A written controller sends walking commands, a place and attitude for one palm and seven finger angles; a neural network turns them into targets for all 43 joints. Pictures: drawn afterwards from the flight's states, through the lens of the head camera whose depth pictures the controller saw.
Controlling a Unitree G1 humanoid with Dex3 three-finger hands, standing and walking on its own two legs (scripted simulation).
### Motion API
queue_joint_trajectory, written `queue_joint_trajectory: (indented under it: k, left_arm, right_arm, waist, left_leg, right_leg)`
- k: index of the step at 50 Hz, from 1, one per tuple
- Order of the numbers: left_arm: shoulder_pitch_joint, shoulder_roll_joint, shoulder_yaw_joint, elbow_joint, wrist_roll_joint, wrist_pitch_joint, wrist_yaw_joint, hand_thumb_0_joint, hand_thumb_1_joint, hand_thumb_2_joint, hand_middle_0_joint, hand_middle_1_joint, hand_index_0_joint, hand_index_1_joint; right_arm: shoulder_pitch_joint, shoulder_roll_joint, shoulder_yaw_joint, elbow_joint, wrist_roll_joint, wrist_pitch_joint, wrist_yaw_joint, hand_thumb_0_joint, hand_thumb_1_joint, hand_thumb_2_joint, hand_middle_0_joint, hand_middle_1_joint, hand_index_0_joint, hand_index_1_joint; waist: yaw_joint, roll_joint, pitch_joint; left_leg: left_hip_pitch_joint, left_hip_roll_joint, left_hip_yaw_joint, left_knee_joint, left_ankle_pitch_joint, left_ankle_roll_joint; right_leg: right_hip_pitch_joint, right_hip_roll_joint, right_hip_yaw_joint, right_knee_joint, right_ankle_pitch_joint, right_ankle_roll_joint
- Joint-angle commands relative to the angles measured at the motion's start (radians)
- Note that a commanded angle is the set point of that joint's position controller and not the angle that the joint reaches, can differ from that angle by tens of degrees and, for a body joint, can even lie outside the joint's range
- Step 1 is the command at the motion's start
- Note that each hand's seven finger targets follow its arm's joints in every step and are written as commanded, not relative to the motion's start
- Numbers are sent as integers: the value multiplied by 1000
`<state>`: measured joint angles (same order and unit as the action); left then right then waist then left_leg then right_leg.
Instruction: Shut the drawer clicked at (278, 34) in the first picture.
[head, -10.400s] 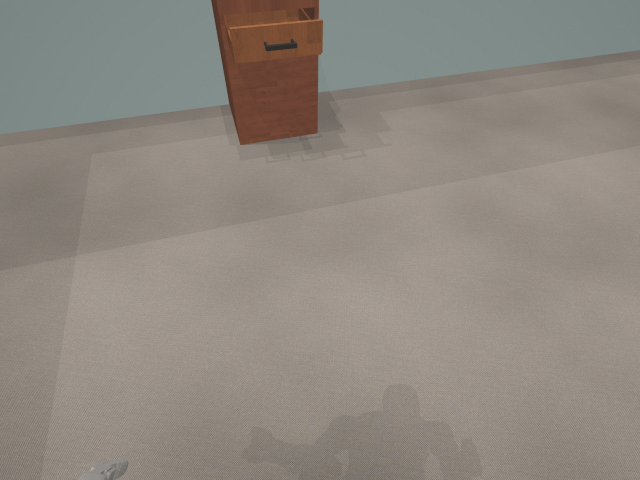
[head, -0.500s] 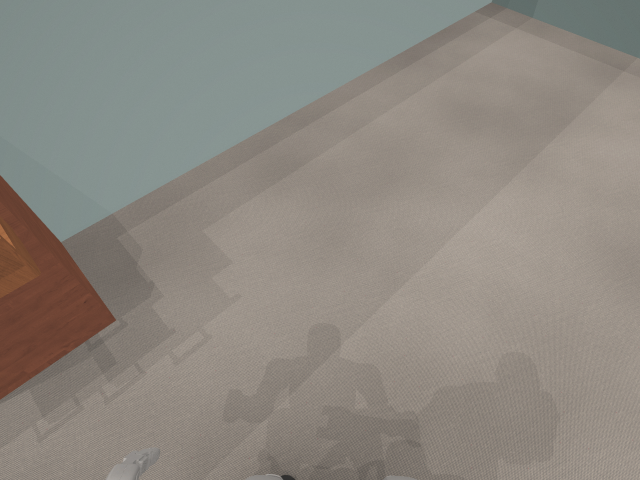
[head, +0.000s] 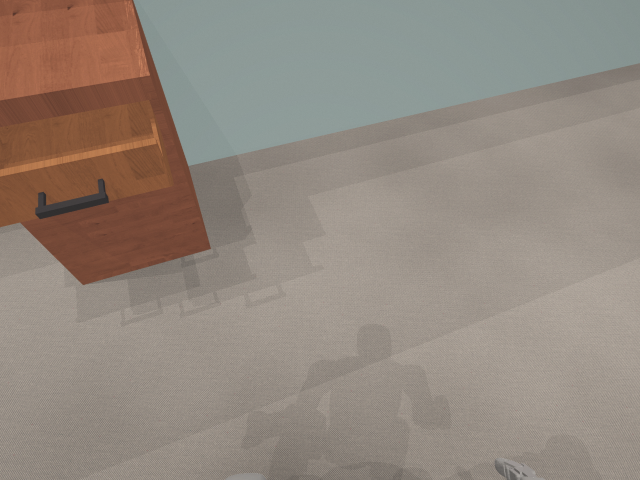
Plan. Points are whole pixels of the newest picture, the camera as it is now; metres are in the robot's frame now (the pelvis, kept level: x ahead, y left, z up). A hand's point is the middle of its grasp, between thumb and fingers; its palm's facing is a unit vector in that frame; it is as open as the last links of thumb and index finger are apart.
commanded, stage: turn to face it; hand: left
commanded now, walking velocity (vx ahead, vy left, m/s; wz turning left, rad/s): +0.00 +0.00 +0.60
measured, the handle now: (72, 198) +0.60 +0.56 -0.18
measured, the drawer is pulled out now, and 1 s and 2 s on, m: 0.15 0.15 0.15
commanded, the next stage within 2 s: take the last steps up to it in 0.64 s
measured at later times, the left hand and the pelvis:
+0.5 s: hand out of the picture +0.11 +0.22 -0.13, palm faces +0.24 -0.93 -0.28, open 7.4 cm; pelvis +0.02 -0.02 +0.01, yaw +15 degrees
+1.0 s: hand out of the picture -0.12 +0.19 -0.17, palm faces +0.50 -0.84 -0.22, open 7.4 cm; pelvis +0.00 +0.02 +0.01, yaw +26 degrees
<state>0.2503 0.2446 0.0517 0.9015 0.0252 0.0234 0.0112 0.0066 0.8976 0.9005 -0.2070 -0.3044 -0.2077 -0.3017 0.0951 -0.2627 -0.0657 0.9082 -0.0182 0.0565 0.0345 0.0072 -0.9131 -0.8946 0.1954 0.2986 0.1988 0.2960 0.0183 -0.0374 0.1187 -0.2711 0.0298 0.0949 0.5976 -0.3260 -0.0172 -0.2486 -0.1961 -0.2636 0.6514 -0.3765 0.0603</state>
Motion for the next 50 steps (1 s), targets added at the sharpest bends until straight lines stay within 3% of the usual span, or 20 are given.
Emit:
queue_joint_trajectory:
  k: [1,4,6,16,22,23,24,25,26,27,29,31,37,41,43,45,46,47,48,50]
  left_arm:
    - [-106,114,26,-127,-7,11,14,0,900,900,-200,-300,-200,-300]
    - [-122,113,36,-89,-14,8,6,0,900,900,-200,-300,-200,-300]
    - [-84,112,37,-71,-11,7,0,0,900,900,-200,-300,-200,-300]
    - [-182,93,23,-124,-17,5,9,0,900,900,-200,-300,-200,-300]
    - [-78,89,19,-106,-26,-14,17,0,900,900,-200,-300,-200,-300]
    - [-42,108,23,-94,-23,-24,19,0,900,900,-200,-300,-200,-300]
    - [-6,172,33,-85,-11,-36,25,0,900,900,-200,-300,-200,-300]
    - [10,245,47,-85,1,-42,29,0,900,900,-200,-300,-200,-300]
    - [17,226,42,-86,-9,-38,30,0,900,900,-200,-300,-200,-300]
    - [-34,196,39,-93,-9,-34,31,0,900,900,-200,-300,-200,-300]
    - [-107,133,22,-100,-11,-34,26,0,900,900,-200,-300,-200,-300]
    - [-96,119,20,-94,-7,-39,27,0,900,900,-200,-300,-200,-300]
    - [39,155,29,-24,2,-37,24,0,900,900,-200,-300,-200,-300]
    - [84,173,41,22,8,-41,17,0,900,900,-200,-300,-200,-300]
    - [91,177,43,46,7,-43,10,0,900,900,-200,-300,-200,-300]
    - [52,166,40,60,0,-39,5,0,900,900,-200,-300,-200,-300]
    - [40,126,31,51,-8,-32,1,0,900,900,-200,-300,-200,-300]
    - [33,54,17,21,-12,-27,-10,0,900,900,-200,-300,-200,-300]
    - [-52,53,4,-15,0,-28,-7,0,900,900,-200,-300,-200,-300]
    - [-98,65,9,4,2,-29,-13,0,900,900,-200,-300,-200,-300]
  right_arm:
    - [248,-281,-70,-9,9,-37,-29,0,-900,-900,200,300,200,300]
    - [98,-193,-43,-50,0,-42,-47,0,-900,-900,200,300,200,300]
    - [71,-174,-37,-62,2,-50,-45,0,-900,-900,200,300,200,300]
    - [136,-175,-47,-49,-5,-41,-43,0,-900,-900,200,300,200,300]
    - [96,-162,-48,-57,-2,-34,-44,0,-900,-900,200,300,200,300]
    - [98,-144,-46,-57,5,-35,-42,0,-900,-900,200,300,200,300]
    - [127,-92,-38,-59,15,-38,-36,0,-900,-900,200,300,200,300]
    - [134,-41,-28,-84,17,-38,-32,0,-900,-900,200,300,200,300]
    - [128,-83,-39,-71,7,-18,-39,0,-900,-900,200,300,200,300]
    - [113,-75,-41,-54,5,-8,-36,0,-900,-900,200,300,200,300]
    - [128,-69,-37,-18,0,-1,-25,0,-900,-900,200,300,200,300]
    - [133,-54,-30,-4,1,1,-20,0,-900,-900,200,300,200,300]
    - [37,-25,-6,-1,8,-4,-24,0,-900,-900,200,300,200,300]
    - [7,-17,8,-7,7,-23,-17,0,-900,-900,200,300,200,300]
    - [27,-16,12,1,5,-37,-15,0,-900,-900,200,300,200,300]
    - [116,-21,13,31,2,-52,-18,0,-900,-900,200,300,200,300]
    - [190,-72,3,53,0,-64,-24,0,-900,-900,200,300,200,300]
    - [267,-175,-23,69,-13,-66,-31,0,-900,-900,200,300,200,300]
    - [329,-204,-24,82,-11,-60,-36,0,-900,-900,200,300,200,300]
    - [275,-142,-6,79,-6,-68,-52,0,-900,-900,200,300,200,300]
  waist:
    - [-132,293,-285]
    - [-59,207,-162]
    - [-37,183,-182]
    - [-64,192,-174]
    - [-12,183,-203]
    - [5,149,-209]
    - [10,-15,-243]
    - [14,-223,-224]
    - [16,-176,-219]
    - [-2,-168,-162]
    - [-39,-111,-90]
    - [-40,-127,-90]
    - [19,-142,-124]
    - [48,-172,-143]
    - [39,-171,-140]
    - [-18,-124,-127]
    - [-56,31,-140]
    - [-91,347,-136]
    - [-125,340,-80]
    - [-93,229,9]
  left_leg:
    - [374,397,-447,-189,903,221]
    - [218,246,-308,-193,785,186]
    - [224,201,-270,-202,768,163]
    - [221,185,-415,-194,706,203]
    - [108,135,-455,-111,666,157]
    - [41,95,-431,-61,548,115]
    - [-115,19,-340,69,287,49]
    - [-281,-121,-170,289,-248,-20]
    - [-228,-73,-218,451,-296,-15]
    - [-228,-58,-209,556,-254,-15]
    - [-253,-29,-178,642,-117,-28]
    - [-240,-20,-154,626,-73,-40]
    - [-181,-23,-82,347,-142,-48]
    - [-123,-19,-43,172,-158,-24]
    - [-62,-24,-16,58,-132,-8]
    - [150,-31,16,-153,-10,8]
    - [313,36,-77,-250,-9,38]
    - [413,281,-407,-333,-78,132]
    - [345,370,-530,-412,-120,220]
    - [220,335,-494,-443,-186,233]
  right_leg:
    - [-359,49,209,480,-293,33]
    - [-341,60,252,540,-104,40]
    - [-313,74,246,516,-48,48]
    - [-246,136,262,258,-77,49]
    - [19,181,239,-109,88,15]
    - [131,154,249,-253,210,11]
    - [303,-13,393,-311,375,-33]
    - [342,-269,606,-310,631,-161]
    - [203,-288,566,-316,626,-218]
    - [121,-231,539,-330,549,-225]
    - [76,-129,377,-322,510,-193]
    - [73,-105,313,-321,532,-180]
    - [182,-115,274,-284,673,-201]
    - [211,-148,312,-328,428,-204]
    - [186,-147,311,-328,300,-193]
    - [33,-110,252,-273,110,-142]
    - [-118,-49,193,-136,-7,-96]
    - [-345,94,74,122,-176,-34]
    - [-429,118,135,284,-257,-40]
    - [-461,85,223,436,-140,-57]
